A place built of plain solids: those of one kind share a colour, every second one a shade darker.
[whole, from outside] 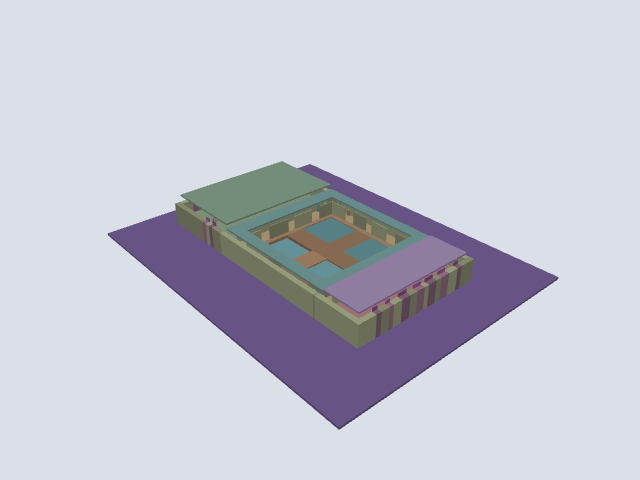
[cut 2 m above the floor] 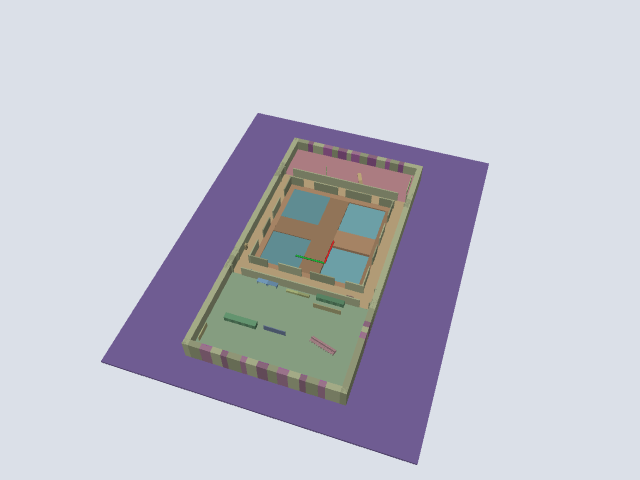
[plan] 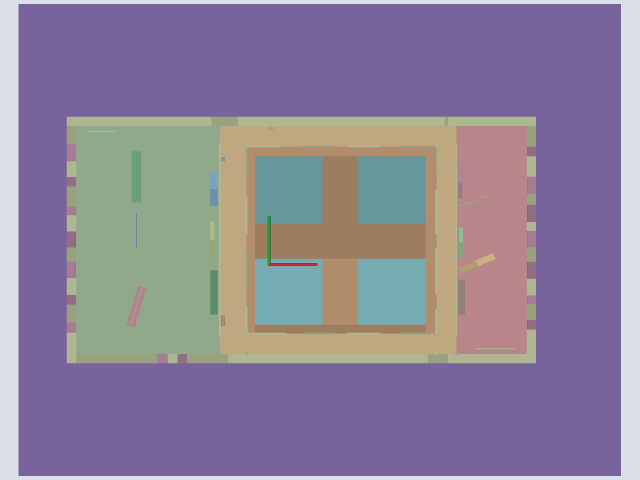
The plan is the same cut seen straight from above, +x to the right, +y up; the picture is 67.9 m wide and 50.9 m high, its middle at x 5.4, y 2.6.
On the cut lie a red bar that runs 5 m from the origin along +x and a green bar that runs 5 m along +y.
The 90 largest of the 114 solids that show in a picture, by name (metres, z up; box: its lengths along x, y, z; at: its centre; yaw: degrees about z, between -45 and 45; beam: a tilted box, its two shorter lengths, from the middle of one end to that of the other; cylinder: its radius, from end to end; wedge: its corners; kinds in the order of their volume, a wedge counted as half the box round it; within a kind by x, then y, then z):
{
 "ground_under_all_1": {"box": [63.89, 50.06, 0.4], "at": [5.37, 2.6, -1.87]},
 "wall_1": {"box": [1.0, 3.25, 4.32], "at": [-20.96, -8.85, 0.44]},
 "wall_2": {"box": [1.0, 1.9, 4.32], "at": [-20.96, -5.17, 0.44]},
 "wall_3": {"box": [1.0, 1.81, 4.32], "at": [-20.96, -2.32, 0.44]},
 "wall_4": {"box": [1.0, 1.52, 4.32], "at": [-20.96, 1.04, 0.44]},
 "wall_5": {"box": [1.0, 1.71, 4.32], "at": [-20.96, 4.36, 0.44]},
 "wall_6": {"box": [1.0, 2.17, 4.32], "at": [-20.96, 7.2, 0.44]},
 "wall_7": {"box": [1.0, 1.67, 4.32], "at": [-20.96, 10.12, 0.44]},
 "wall_8": {"box": [1.0, 2.92, 4.32], "at": [-20.96, 14.22, 0.44]},
 "wall_9": {"box": [9.6, 1.0, 4.32], "at": [-16.66, -9.98, 0.44]},
 "wall_10": {"box": [17.12, 1.0, 4.32], "at": [-12.89, 15.18, 0.44]},
 "wall_11": {"box": [1.05, 1.0, 4.32], "at": [-10.23, -9.98, 0.44]},
 "wall_12": {"box": [4.37, 1.0, 4.32], "at": [-6.52, -9.98, 0.44]},
 "wall_13": {"box": [0.2, 20.6, 4.32], "at": [-5.23, 2.6, 0.44]},
 "wall_14": {"box": [4.65, 1.0, 4.32], "at": [-3.81, -9.98, 0.44]},
 "wall_15": {"box": [4.65, 1.0, 4.32], "at": [-3.81, 15.18, 0.44]},
 "wall_16": {"box": [0.2, 3.17, 4.32], "at": [-2.38, -5.99, 0.44]},
 "wall_17": {"box": [0.2, 3.03, 4.32], "at": [-2.38, -5.91, 0.44]},
 "wall_18": {"box": [0.2, 4.28, 4.32], "at": [-2.38, -0.41, 0.44]},
 "wall_19": {"box": [0.2, 4.28, 4.32], "at": [-2.38, -0.41, 0.44]},
 "wall_20": {"box": [0.2, 4.12, 4.32], "at": [-2.38, 5.29, 0.44]},
 "wall_21": {"box": [0.2, 3.33, 4.32], "at": [-2.38, 10.96, 0.44]},
 "wall_22": {"box": [0.2, 3.48, 4.32], "at": [-2.38, 11.04, 0.44]},
 "wall_23": {"box": [3.75, 0.2, 4.32], "at": [-0.61, 12.53, 0.44]},
 "wall_24": {"box": [4.3, 0.2, 4.32], "at": [-0.34, -7.33, 0.44]},
 "wall_25": {"box": [3.2, 0.2, 4.32], "at": [5.17, 12.53, 0.44]},
 "wall_26": {"box": [3.05, 0.2, 4.32], "at": [5.24, -7.33, 0.44]},
 "wall_27": {"box": [21.9, 1.0, 4.32], "at": [7.67, -9.98, 0.44]},
 "wall_28": {"box": [21.9, 1.0, 4.32], "at": [7.67, 15.18, 0.44]},
 "wall_29": {"box": [3.55, 0.2, 4.32], "at": [10.04, -7.33, 0.44]},
 "wall_30": {"box": [3.58, 0.2, 4.32], "at": [10.05, 12.53, 0.44]},
 "wall_31": {"box": [3.9, 0.2, 4.32], "at": [15.87, -7.33, 0.44]},
 "wall_32": {"box": [3.73, 0.2, 4.32], "at": [15.95, 12.53, 0.44]},
 "wall_33": {"box": [0.2, 2.85, 4.32], "at": [17.72, -6.15, 0.44]},
 "wall_34": {"box": [0.2, 4.95, 4.32], "at": [17.72, -0.75, 0.44]},
 "wall_35": {"box": [0.2, 4.95, 4.32], "at": [17.72, -0.75, 0.44]},
 "wall_36": {"box": [0.2, 4.67, 4.32], "at": [17.72, 5.56, 0.44]},
 "wall_37": {"box": [0.2, 4.67, 4.32], "at": [17.72, 5.56, 0.44]},
 "wall_38": {"box": [3.95, 1.0, 4.32], "at": [18.79, -9.98, 0.44]},
 "wall_39": {"box": [3.95, 1.0, 4.32], "at": [18.79, 15.18, 0.44]},
 "wall_40": {"box": [0.2, 20.6, 4.32], "at": [19.87, 2.6, 0.44]},
 "wall_41": {"box": [9.35, 1.0, 4.32], "at": [23.64, -9.98, 0.44]},
 "wall_42": {"box": [9.35, 1.0, 4.32], "at": [23.64, 15.18, 0.44]},
 "wall_43": {"box": [1.0, 3.59, 4.32], "at": [27.82, -8.68, 0.44]},
 "wall_44": {"box": [1.0, 1.69, 4.32], "at": [27.82, -5.04, 0.44]},
 "wall_45": {"box": [1.0, 1.79, 4.32], "at": [27.82, -2.4, 0.44]},
 "wall_46": {"box": [1.0, 1.57, 4.32], "at": [27.82, 1.08, 0.44]},
 "wall_47": {"box": [1.0, 0.94, 4.32], "at": [27.82, 4.04, 0.44]},
 "wall_48": {"box": [1.0, 1.21, 4.32], "at": [27.82, 6.91, 0.44]},
 "wall_49": {"box": [1.0, 2.18, 4.32], "at": [27.82, 10.4, 0.44]},
 "wall_50": {"box": [1.0, 3.18, 4.32], "at": [27.82, 14.09, 0.44]},
 "floor_refectory_1": {"box": [15.32, 24.35, 1.72], "at": [-12.89, 2.6, -0.86]},
 "floor_corr_1": {"box": [2.85, 24.35, 1.72], "at": [-3.81, 2.6, -0.86]},
 "floor_corr_2": {"box": [20.1, 2.25, 1.72], "at": [7.67, -8.45, -0.86]},
 "floor_corr_3": {"box": [20.1, 2.25, 1.72], "at": [7.67, 13.65, -0.86]},
 "floor_corr_4": {"box": [2.15, 24.35, 1.72], "at": [18.79, 2.6, -0.86]},
 "floor_gang_1": {"box": [0.9, 19.85, 1.72], "at": [-1.93, 2.6, -0.86]},
 "floor_gang_2": {"box": [3.7, 7.0, 1.72], "at": [7.52, -2.88, -0.86]},
 "floor_gang_3": {"box": [3.7, 7.15, 1.72], "at": [7.52, 7.9, -0.86]},
 "floor_gang_4": {"box": [18.1, 0.95, 1.72], "at": [7.57, -6.85, -0.86]},
 "floor_gang_5": {"box": [18.1, 3.7, 1.72], "at": [7.57, 2.48, -0.86]},
 "floor_gang_6": {"box": [18.1, 1.05, 1.72], "at": [7.57, 12.0, -0.86]},
 "floor_gang_7": {"box": [1.1, 19.85, 1.72], "at": [17.17, 2.6, -0.86]},
 "floor_breakhall_1": {"box": [7.55, 24.35, 1.72], "at": [23.64, 2.6, -0.86]},
 "step_tier_1": {"box": [7.15, 7.0, 1.14], "at": [2.09, -2.88, -1.15]},
 "step_tier_2": {"box": [7.15, 7.15, 1.56], "at": [2.09, 7.9, -0.94]},
 "step_tier_3": {"box": [7.25, 7.0, 1.47], "at": [12.99, -2.88, -0.98]},
 "step_tier_4": {"box": [7.25, 7.15, 1.72], "at": [12.99, 7.9, -0.86]},
 "ceil_refectory_1": {"box": [15.32, 24.35, 0.3], "at": [-12.89, 2.6, 4.35]},
 "wall_mass_1": {"box": [0.85, 1.1, 4.32], "at": [-21.03, -6.67, 0.44]},
 "wall_mass_2": {"box": [0.85, 1.0, 4.32], "at": [-21.03, -3.73, 0.44]},
 "wall_mass_3": {"box": [0.85, 1.7, 4.32], "at": [-21.03, -0.56, 0.44]},
 "wall_mass_4": {"box": [0.85, 1.7, 4.32], "at": [-21.03, 2.65, 0.44]},
 "wall_mass_5": {"box": [0.85, 0.9, 4.32], "at": [-21.03, 5.67, 0.44]},
 "wall_mass_6": {"box": [0.85, 1.0, 4.32], "at": [-21.03, 8.79, 0.44]},
 "wall_mass_7": {"box": [0.85, 1.8, 4.32], "at": [-21.03, 11.86, 0.44]},
 "wall_mass_8": {"box": [1.1, 0.85, 4.32], "at": [-11.3, -10.05, 0.44]},
 "wall_mass_9": {"box": [1.0, 0.85, 4.32], "at": [-9.2, -10.05, 0.44]},
 "wall_mass_10": {"box": [0.85, 1.0, 4.32], "at": [27.89, -6.38, 0.44]},
 "wall_mass_11": {"box": [0.85, 0.9, 4.32], "at": [27.89, -3.75, 0.44]},
 "wall_mass_12": {"box": [0.85, 1.8, 4.32], "at": [27.89, -0.6, 0.44]},
 "wall_mass_13": {"box": [0.85, 1.7, 4.32], "at": [27.89, 2.71, 0.44]},
 "wall_mass_14": {"box": [0.85, 1.8, 4.32], "at": [27.89, 5.41, 0.44]},
 "wall_mass_15": {"box": [0.85, 1.8, 4.32], "at": [27.89, 8.41, 0.44]},
 "wall_mass_16": {"box": [0.85, 1.0, 4.32], "at": [27.89, 11.99, 0.44]},
 "ceil_corr_1": {"box": [2.85, 24.35, 0.3], "at": [-3.81, 2.6, 3.4]},
 "ceil_corr_2": {"box": [20.1, 2.25, 0.3], "at": [7.67, -8.45, 3.4]},
 "ceil_corr_3": {"box": [20.1, 2.25, 0.3], "at": [7.67, 13.65, 3.4]},
 "ceil_corr_4": {"box": [2.15, 24.35, 0.3], "at": [18.79, 2.6, 3.4]},
 "ceil_breakhall_1": {"box": [7.55, 24.35, 0.3], "at": [23.64, 2.6, 3.65]}
}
